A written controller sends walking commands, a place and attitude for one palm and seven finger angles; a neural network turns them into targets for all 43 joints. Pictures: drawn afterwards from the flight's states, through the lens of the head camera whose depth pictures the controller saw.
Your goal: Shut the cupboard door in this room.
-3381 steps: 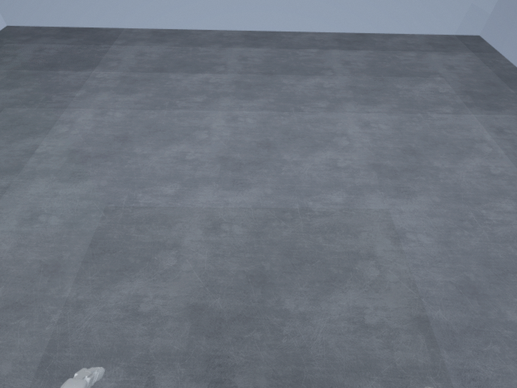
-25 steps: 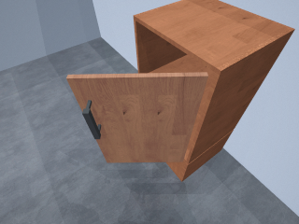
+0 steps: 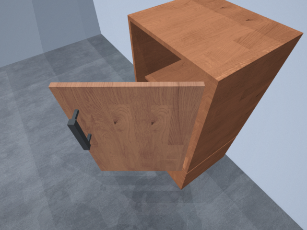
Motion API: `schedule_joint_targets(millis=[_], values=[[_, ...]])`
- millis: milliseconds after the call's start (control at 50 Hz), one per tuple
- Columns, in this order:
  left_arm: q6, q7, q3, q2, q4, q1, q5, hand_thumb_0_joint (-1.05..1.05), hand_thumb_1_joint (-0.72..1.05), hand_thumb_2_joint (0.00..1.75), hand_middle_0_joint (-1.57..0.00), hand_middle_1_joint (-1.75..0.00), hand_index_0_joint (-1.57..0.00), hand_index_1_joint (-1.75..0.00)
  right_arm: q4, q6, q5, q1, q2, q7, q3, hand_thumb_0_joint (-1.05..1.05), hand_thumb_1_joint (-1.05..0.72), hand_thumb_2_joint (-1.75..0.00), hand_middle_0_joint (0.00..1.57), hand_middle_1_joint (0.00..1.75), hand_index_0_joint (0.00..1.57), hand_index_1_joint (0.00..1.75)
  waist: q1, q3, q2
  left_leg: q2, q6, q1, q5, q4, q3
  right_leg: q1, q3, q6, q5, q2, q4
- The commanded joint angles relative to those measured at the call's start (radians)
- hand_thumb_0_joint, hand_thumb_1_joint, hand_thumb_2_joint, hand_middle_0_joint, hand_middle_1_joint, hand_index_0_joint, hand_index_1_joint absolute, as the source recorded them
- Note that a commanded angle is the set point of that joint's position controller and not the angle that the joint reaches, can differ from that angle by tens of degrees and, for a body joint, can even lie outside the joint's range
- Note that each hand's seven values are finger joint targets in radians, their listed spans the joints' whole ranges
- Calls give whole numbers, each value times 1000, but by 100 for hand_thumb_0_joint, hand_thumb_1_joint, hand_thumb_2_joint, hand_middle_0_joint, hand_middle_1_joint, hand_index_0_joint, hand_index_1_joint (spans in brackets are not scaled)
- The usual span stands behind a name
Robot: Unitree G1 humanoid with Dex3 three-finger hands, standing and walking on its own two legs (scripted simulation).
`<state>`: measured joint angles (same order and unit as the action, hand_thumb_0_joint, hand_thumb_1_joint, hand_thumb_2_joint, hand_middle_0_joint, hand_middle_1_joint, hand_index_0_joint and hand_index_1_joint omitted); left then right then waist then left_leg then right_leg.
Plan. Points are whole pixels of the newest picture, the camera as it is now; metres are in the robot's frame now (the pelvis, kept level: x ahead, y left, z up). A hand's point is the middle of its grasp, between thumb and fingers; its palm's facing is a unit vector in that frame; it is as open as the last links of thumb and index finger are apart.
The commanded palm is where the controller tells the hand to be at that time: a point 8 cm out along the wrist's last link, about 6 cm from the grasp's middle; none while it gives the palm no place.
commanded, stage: come to a stop and stand still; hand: left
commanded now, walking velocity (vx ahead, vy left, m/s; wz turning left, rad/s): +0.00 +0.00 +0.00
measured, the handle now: (81, 130) +0.40 +0.27 -0.04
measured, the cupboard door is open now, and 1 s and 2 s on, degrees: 55 55 55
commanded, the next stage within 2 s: look again from close up in 0.36 s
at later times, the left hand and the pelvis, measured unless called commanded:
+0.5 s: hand out of the picture +0.00 +0.16 -0.18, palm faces +0.03 -0.98 -0.21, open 7.3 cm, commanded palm none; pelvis +0.01 -0.01 +0.00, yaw +0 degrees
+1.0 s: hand out of the picture -0.02 +0.16 -0.17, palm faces +0.04 -0.98 -0.18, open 7.4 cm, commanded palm none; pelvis +0.00 +0.00 +0.00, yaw +0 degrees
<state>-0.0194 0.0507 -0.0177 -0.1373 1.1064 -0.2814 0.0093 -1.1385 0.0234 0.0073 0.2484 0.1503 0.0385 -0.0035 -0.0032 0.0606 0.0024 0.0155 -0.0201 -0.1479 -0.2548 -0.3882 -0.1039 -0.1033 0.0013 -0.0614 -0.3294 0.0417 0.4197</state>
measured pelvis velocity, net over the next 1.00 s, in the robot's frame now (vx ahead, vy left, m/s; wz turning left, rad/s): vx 0.00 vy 0.00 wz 0.00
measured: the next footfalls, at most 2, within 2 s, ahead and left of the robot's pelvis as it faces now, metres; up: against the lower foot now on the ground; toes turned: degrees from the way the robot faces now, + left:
none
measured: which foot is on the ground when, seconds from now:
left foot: down 0.00-1.00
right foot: down 0.00-1.00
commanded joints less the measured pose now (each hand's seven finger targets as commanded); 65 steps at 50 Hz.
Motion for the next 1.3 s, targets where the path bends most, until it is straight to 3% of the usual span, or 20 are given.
schedule_joint_targets(millis=[0,280,520,840,960,980,1000,1020,1040,1060,1080,1100,1120,1140,1160,1180,1220,1240,1260,1280], values=[[-15,10,17,-101,-19,-104,-2,0,90,90,-20,-30,-20,-30,25,5,1,69,67,8,9,0,-90,-90,20,30,20,30,2,-45,-56,-112,-7,59,296,-8,88,-3,-117,41,622,-166,-43],[-10,13,26,-104,-24,-111,-5,0,90,90,-20,-30,-20,-30,23,0,1,59,70,18,10,0,-90,-90,20,30,20,30,2,-35,-29,-120,-1,82,339,-18,76,15,-112,57,685,-160,-49],[-7,7,24,-95,-23,-101,-6,0,90,90,-20,-30,-20,-30,16,2,3,62,73,16,5,0,-90,-90,20,30,20,30,-3,5,-19,-126,-6,77,294,27,101,-12,-110,43,500,-153,-82],[-13,4,22,-85,-11,-105,-5,0,90,90,-20,-30,-20,-30,4,10,3,79,69,13,6,0,-90,-90,20,30,20,30,-3,-9,-21,-128,-12,86,296,45,118,-20,-106,27,422,-151,-91],[-14,5,20,-77,-11,-113,-1,0,90,90,-20,-30,-20,-30,-1,10,2,83,62,12,7,0,-90,-90,20,30,20,30,-5,22,-31,-127,-14,72,272,54,120,-36,-108,26,390,-148,-97],[-13,5,20,-79,-8,-113,-3,0,90,90,-20,-30,-20,-30,-2,10,3,85,63,12,6,0,-90,-90,20,30,20,30,-4,13,-19,-127,-14,73,274,54,119,-33,-108,27,388,-151,-98],[-51,39,24,-114,14,-172,22,0,90,90,-20,-30,-20,-30,72,22,-8,-8,105,-2,11,0,-90,-90,20,30,20,30,-19,-18,-1,-121,11,0,424,-230,66,-66,-142,91,927,-204,-52],[-305,44,309,-601,-1580,655,-129,0,90,90,-20,-30,-20,-30,363,212,-35,142,329,93,32,0,-90,-90,20,30,20,30,142,-474,44,-74,-43,357,503,-162,67,-127,-12,66,804,-89,196],[-234,66,5,-182,-1277,55,-145,0,90,90,-22,-32,-22,-32,347,296,-64,62,204,113,-20,0,-90,-90,20,30,20,30,80,-503,406,-63,-39,432,669,-112,99,-173,26,48,423,-12,316],[-192,105,31,-159,-1267,72,-160,0,90,90,-24,-34,-24,-34,310,329,-34,25,195,92,7,0,-90,-90,20,30,20,30,27,-457,326,-98,-3,352,752,-52,118,-218,54,41,110,-15,212],[-47,95,-101,98,-925,-168,-147,0,90,90,-25,-36,-25,-36,274,325,-57,10,151,52,15,0,-90,-90,20,30,20,30,55,-246,169,-102,-19,140,619,-47,130,-301,44,52,65,-37,200],[-76,81,-128,66,-1165,8,-172,0,90,90,-27,-38,-27,-38,360,327,-62,44,210,34,40,0,-90,-90,20,30,20,30,66,-166,84,-97,-19,36,479,-118,146,-292,54,49,160,-47,162],[-112,62,-100,40,-1128,-5,-156,0,90,90,-29,-40,-29,-40,400,339,-48,6,223,26,47,0,-90,-90,20,30,20,30,75,-88,30,-65,-19,-56,347,-171,151,-336,63,46,219,-55,132],[-162,53,-51,-8,-1067,31,-144,0,90,90,-31,-42,-31,-42,416,347,-34,-8,233,20,52,0,-90,-90,20,30,20,30,96,-8,-104,-40,-14,-162,204,-214,164,-406,56,50,204,-63,132],[-208,32,-25,-4,-980,-45,-135,0,90,90,-33,-44,-33,-44,454,353,-30,-6,228,11,60,0,-90,-90,20,30,20,30,89,5,-180,-17,-15,-240,149,-267,164,-453,46,54,195,-74,153],[-265,-4,-12,27,-890,-118,-146,0,90,90,-35,-46,-35,-46,477,354,-16,-26,220,1,60,0,-90,-90,20,30,20,30,60,-26,-311,-13,-6,-327,113,-325,173,-493,42,68,220,-84,212],[-398,-124,65,39,-808,-346,-203,0,90,90,-38,-50,-38,-50,524,350,-4,-52,216,-22,78,0,-90,-90,20,30,20,30,-24,-157,-479,14,16,-494,93,-433,154,-457,-8,96,413,-94,338],[-470,-193,86,37,-817,-390,-234,0,90,90,-40,-52,-40,-52,544,342,-2,-59,215,-35,85,0,-90,-90,20,30,20,30,-50,-225,-498,26,28,-555,75,-471,141,-429,-31,102,456,-99,390],[-531,-262,149,-8,-801,-438,-258,0,90,90,-42,-54,-42,-54,561,328,-5,-60,210,-53,92,0,-90,-90,20,30,20,30,-92,-284,-399,36,42,-584,78,-500,129,-395,-56,91,518,-105,445],[-593,-334,155,-23,-844,-401,-283,0,90,90,-44,-56,-44,-56,592,321,-6,-79,211,-64,92,0,-90,-90,20,30,20,30,-93,-310,-306,48,51,-622,64,-539,111,-403,-77,83,504,-111,487]])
